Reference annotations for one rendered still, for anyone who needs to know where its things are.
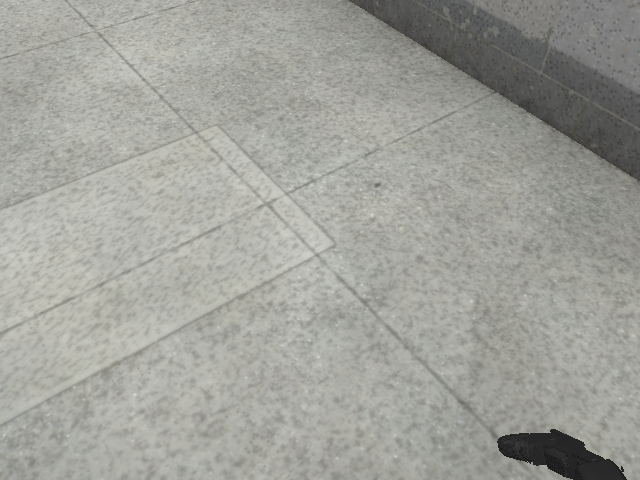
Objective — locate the robot right hand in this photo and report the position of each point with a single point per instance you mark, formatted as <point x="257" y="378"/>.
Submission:
<point x="561" y="453"/>

